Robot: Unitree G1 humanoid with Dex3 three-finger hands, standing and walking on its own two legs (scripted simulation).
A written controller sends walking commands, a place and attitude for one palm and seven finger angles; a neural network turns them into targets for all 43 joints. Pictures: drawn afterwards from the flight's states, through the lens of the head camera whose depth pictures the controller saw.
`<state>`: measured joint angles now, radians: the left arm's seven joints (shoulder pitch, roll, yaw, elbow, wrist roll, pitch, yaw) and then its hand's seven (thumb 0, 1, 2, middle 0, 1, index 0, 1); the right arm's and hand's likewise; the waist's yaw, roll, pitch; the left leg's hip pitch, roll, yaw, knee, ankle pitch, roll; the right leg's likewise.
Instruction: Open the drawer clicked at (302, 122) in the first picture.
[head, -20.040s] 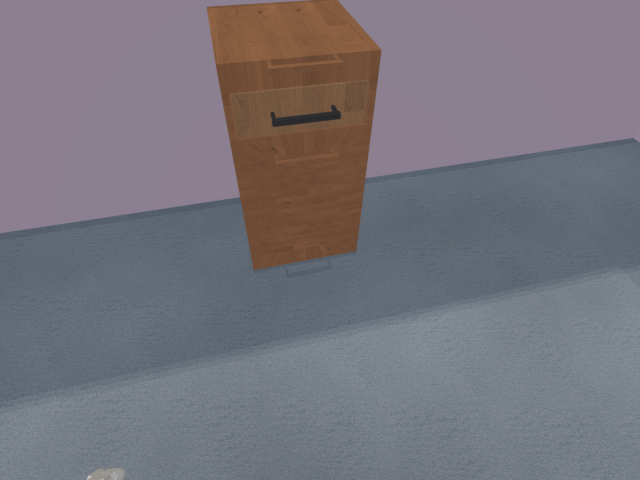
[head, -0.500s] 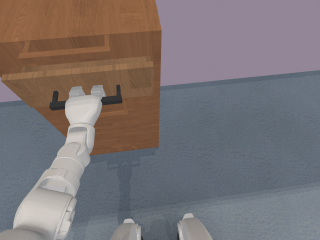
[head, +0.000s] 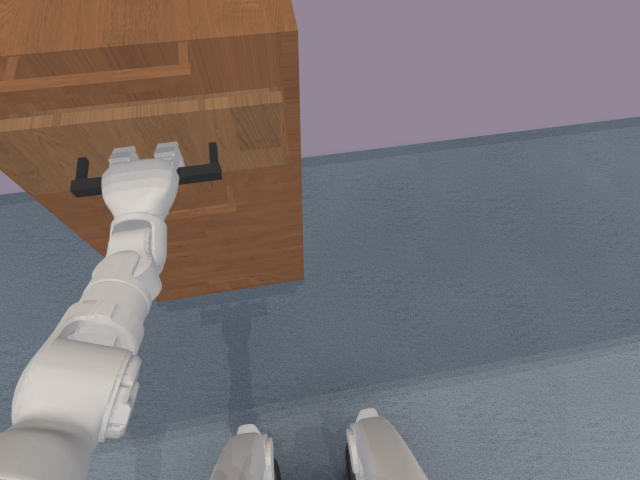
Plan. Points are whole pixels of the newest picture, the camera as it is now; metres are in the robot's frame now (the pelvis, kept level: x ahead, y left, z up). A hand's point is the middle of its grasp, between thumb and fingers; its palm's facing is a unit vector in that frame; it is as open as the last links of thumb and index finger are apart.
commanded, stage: pull the drawer open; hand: left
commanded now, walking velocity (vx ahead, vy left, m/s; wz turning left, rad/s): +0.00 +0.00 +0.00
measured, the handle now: (148, 168) +0.53 +0.20 +0.00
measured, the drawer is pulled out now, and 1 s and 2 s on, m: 0.02 0.18 0.29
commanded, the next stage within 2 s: open the thumb to release the handle in 1.78 s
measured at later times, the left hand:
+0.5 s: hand (159, 264) +0.40 +0.18 -0.03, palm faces -0.02 -0.05 -1.00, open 5.3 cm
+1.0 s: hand (160, 327) +0.32 +0.17 -0.03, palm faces -0.03 -0.08 -1.00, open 5.4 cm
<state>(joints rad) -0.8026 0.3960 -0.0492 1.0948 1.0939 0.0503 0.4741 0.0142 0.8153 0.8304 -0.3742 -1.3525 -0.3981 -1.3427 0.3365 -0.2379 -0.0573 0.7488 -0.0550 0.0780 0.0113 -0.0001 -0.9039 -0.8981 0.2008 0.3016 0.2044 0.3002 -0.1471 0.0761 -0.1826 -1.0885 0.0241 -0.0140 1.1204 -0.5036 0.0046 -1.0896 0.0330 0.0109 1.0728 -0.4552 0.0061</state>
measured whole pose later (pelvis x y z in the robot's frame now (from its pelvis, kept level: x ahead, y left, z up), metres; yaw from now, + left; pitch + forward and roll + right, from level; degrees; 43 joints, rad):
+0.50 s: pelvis +0.03 +0.00 +0.03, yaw +0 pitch +22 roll -1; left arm -0.36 0.22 -0.14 0.75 1.13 0.11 0.57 0.02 0.79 0.81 -0.32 -1.35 -0.39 -1.34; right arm 0.19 -0.23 -0.08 0.68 -0.04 0.10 0.02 0.00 -0.90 -0.90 0.20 0.30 0.20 0.30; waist -0.04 0.05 -0.20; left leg -0.86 0.02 0.01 0.99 -0.50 0.00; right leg -0.88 0.03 0.03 0.96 -0.46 0.00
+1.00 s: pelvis +0.04 -0.01 +0.03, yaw +0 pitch +18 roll +0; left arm 0.04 0.20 -0.19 0.41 1.15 0.13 0.58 0.03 0.79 0.81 -0.30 -1.35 -0.39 -1.31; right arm 0.17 -0.21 -0.04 0.63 -0.04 0.10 0.02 0.01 -0.90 -0.90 0.20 0.30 0.20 0.30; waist -0.02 0.05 -0.20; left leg -0.77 0.02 0.01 0.97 -0.52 -0.01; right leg -0.79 0.03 0.03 0.97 -0.49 -0.01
